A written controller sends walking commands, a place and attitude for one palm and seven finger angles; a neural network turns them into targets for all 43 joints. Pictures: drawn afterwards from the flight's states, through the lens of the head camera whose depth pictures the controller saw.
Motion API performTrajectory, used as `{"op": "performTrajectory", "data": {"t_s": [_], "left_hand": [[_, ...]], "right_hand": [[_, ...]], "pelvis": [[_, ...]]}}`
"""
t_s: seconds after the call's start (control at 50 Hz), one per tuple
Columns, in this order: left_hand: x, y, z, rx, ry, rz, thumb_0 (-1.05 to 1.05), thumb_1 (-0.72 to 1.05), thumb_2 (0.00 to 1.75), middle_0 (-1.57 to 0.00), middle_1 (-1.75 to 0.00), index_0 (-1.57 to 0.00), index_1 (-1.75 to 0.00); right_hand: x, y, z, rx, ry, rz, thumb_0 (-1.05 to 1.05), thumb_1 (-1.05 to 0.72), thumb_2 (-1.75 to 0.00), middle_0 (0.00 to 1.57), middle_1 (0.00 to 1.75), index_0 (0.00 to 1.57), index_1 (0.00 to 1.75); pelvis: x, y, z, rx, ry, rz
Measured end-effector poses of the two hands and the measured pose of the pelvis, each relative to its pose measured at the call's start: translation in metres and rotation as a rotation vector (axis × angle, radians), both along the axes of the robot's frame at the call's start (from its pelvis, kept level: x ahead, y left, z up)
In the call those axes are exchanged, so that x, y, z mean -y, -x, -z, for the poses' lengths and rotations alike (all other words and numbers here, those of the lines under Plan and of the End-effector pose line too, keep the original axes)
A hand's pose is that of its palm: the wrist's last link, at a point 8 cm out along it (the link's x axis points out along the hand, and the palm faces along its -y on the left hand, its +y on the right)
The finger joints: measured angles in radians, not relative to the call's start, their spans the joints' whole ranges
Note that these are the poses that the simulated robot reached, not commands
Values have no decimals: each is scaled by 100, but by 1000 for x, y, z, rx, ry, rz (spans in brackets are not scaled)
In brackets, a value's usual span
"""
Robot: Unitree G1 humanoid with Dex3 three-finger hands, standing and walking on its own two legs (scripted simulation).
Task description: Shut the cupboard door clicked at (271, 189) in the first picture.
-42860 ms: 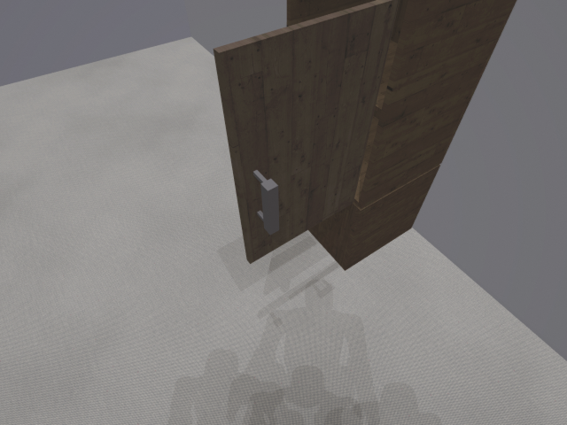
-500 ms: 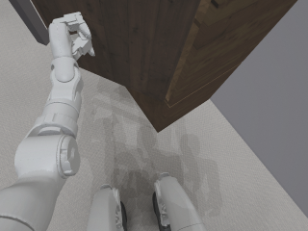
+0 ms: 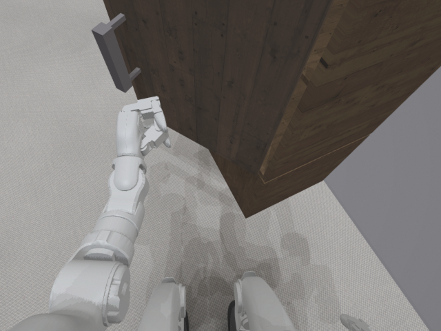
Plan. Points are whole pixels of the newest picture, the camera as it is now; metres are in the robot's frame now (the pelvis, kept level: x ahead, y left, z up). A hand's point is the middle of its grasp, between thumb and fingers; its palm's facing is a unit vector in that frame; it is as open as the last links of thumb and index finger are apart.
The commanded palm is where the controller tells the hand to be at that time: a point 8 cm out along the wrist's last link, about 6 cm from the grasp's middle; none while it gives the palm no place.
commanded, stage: pull the fist back off the door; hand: left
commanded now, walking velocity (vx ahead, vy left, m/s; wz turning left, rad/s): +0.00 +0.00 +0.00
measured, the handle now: (121, 54) +0.65 +0.17 +0.03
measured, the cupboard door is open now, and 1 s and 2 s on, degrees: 33 33 33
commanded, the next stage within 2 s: draw the hand back to the body in 0.06 s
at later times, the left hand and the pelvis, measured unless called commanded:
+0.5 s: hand (118, 138) +0.40 +0.13 +0.10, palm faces +0.02 -1.00 -0.03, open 3.1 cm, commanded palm +0.37 +0.18 +0.11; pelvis +0.01 +0.01 +0.05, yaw -1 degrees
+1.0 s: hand out of the picture +0.30 +0.22 +0.20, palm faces +0.20 -0.95 -0.26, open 3.5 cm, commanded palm +0.26 +0.27 +0.22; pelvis +0.04 +0.03 +0.11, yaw +0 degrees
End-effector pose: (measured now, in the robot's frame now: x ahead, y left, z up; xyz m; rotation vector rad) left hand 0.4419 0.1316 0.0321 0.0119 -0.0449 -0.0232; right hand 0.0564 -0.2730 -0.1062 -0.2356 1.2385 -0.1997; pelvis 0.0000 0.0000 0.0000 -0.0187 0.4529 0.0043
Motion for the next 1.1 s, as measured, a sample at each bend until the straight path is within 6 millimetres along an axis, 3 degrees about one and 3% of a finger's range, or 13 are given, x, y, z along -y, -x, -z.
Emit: {"op": "performTrajectory", "data": {"t_s": [0.12,0.26,0.36,0.44,0.54,0.72,0.92,1.1], "left_hand": [[13,-11,-11,-5,-44,20,1,90,90,-130,-150,-131,-150],[1,-19,-12,-24,0,-45,1,90,90,-130,-150,-130,-150],[-28,10,-37,28,-50,-49,2,90,90,-130,-149,-130,-150],[-47,43,-58,-23,-59,-41,1,90,90,-130,-149,-130,-150],[-60,69,-83,-17,-3,-44,1,90,90,-130,-150,-130,-150],[-76,104,-115,13,-52,13,1,90,90,-127,-146,-127,-146],[-122,155,-164,-76,-227,-159,1,90,90,-106,-123,-106,-123],[-153,190,-203,-57,-277,-298,1,90,90,-82,-97,-82,-97]], "right_hand": [[-13,-14,7,54,-19,-8,1,-90,-90,20,30,20,30],[-32,5,13,27,-64,26,1,-90,-90,20,30,20,30],[-43,21,3,-5,-117,75,1,-90,-90,20,30,20,30],[-48,17,-18,6,-128,77,1,-90,-90,20,30,20,30],[-41,-13,-53,107,-64,36,1,-90,-90,20,30,20,30],[-33,-93,-105,382,-2,-21,1,-90,-90,20,30,20,30],[-78,-161,-143,526,-63,-82,1,-90,-90,20,30,20,30],[-106,-180,-154,559,-120,-161,1,-90,-90,20,30,20,30]], "pelvis": [[-4,6,4,12,1,-3],[-8,8,4,2,-5,19],[-11,1,-13,45,-13,42],[-13,-6,-36,113,-10,40],[-14,-11,-58,181,-1,16],[-20,-20,-76,269,6,15],[-26,-37,-104,389,-2,0],[-29,-48,-117,454,-6,-9]]}}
